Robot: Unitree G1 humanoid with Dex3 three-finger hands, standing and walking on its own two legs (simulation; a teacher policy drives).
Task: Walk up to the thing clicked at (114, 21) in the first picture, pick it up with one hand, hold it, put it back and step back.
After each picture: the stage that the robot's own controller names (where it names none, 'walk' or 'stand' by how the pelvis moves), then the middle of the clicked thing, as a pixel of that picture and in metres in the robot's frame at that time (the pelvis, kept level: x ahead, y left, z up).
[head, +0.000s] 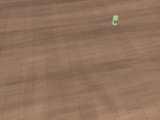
stand; (115, 20) +1.88 -0.46 -0.72
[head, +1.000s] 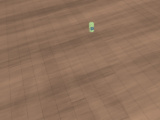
walk; (91, 27) +1.80 -0.01 -0.70
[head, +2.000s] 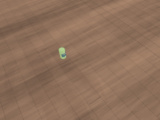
walk; (62, 53) +1.21 +0.29 -0.72
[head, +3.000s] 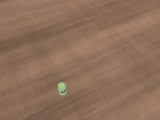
walk; (62, 88) +0.75 +0.23 -0.71
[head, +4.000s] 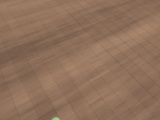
stand; out of the picture +0.41 +0.19 -0.70
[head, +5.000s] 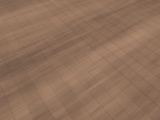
stand; out of the picture +0.38 +0.21 -0.73
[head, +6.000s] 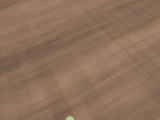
stand; out of the picture +0.41 +0.17 -0.70
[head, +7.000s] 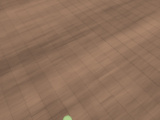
walk; out of the picture +0.44 +0.15 -0.67
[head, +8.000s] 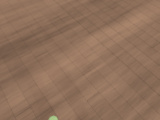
stand; out of the picture +0.37 +0.22 -0.68
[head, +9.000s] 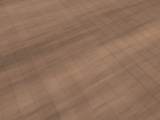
stand; out of the picture +0.39 +0.19 -0.70
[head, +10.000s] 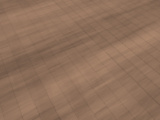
stand; out of the picture +0.39 +0.20 -0.72
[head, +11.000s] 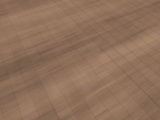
stand; out of the picture +0.38 +0.20 -0.72
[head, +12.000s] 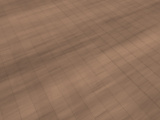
stand; out of the picture +0.38 +0.20 -0.72
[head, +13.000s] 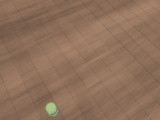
go down; (51, 109) +0.40 +0.20 -0.62
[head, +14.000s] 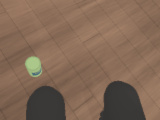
go down; (34, 67) +0.46 +0.20 -0.31
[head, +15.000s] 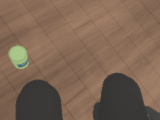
close in; (19, 58) +0.46 +0.22 -0.26
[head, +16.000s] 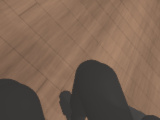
close; out of the picture +0.44 +0.25 -0.22
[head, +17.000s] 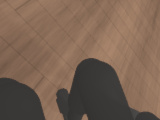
close; out of the picture +0.44 +0.25 -0.23
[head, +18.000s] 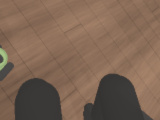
lift; out of the picture +0.38 +0.27 -0.15
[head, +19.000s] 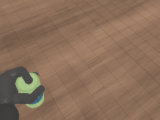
lift; (31, 90) +0.33 +0.18 +0.01
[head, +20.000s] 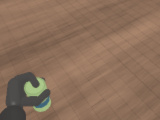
hold; (38, 95) +0.32 +0.17 -0.01
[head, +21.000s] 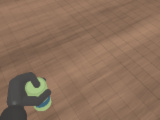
hold; (39, 95) +0.33 +0.17 -0.01
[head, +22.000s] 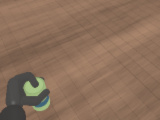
crouch; (38, 94) +0.33 +0.18 -0.01
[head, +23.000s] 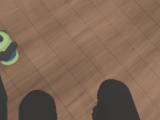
crouch; (3, 49) +0.47 +0.22 -0.10
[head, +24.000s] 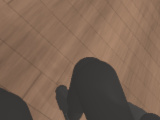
lower; out of the picture +0.45 +0.27 -0.23
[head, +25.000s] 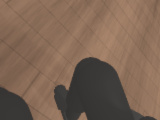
lower; out of the picture +0.46 +0.28 -0.23
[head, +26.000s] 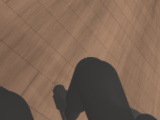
lower; out of the picture +0.45 +0.27 -0.24
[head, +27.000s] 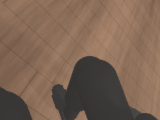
lower; out of the picture +0.46 +0.27 -0.24
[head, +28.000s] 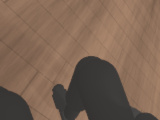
draw back; out of the picture +0.45 +0.27 -0.24
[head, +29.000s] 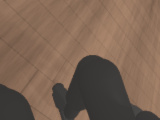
stand; out of the picture +0.45 +0.27 -0.23
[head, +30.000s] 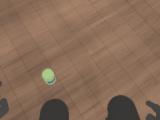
walk; (49, 76) +0.47 +0.19 -0.45
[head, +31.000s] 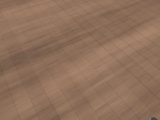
stand; out of the picture +0.40 +0.19 -0.66
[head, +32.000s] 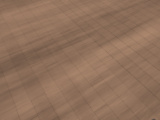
stand; out of the picture +0.41 +0.19 -0.67
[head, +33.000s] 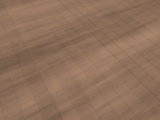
stand; out of the picture +0.41 +0.18 -0.69
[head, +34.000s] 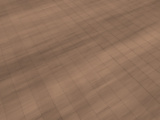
stand; out of the picture +0.41 +0.20 -0.72
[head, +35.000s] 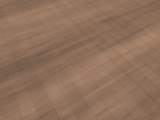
stand; out of the picture +0.40 +0.20 -0.72
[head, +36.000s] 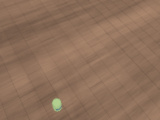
walk; (57, 105) +0.45 +0.15 -0.70
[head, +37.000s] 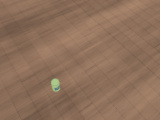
walk; (55, 85) +0.65 +0.21 -0.70
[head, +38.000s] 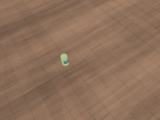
stand; (64, 59) +0.98 +0.27 -0.70
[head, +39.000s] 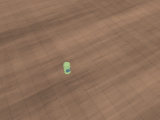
stand; (67, 67) +1.00 +0.17 -0.72
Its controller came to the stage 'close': yes
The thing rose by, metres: 0.70
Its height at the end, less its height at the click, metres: +0.00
